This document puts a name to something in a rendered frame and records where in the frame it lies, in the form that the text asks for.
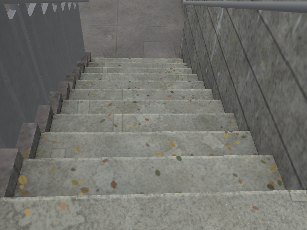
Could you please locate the stairs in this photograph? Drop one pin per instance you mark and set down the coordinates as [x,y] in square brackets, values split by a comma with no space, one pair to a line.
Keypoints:
[136,126]

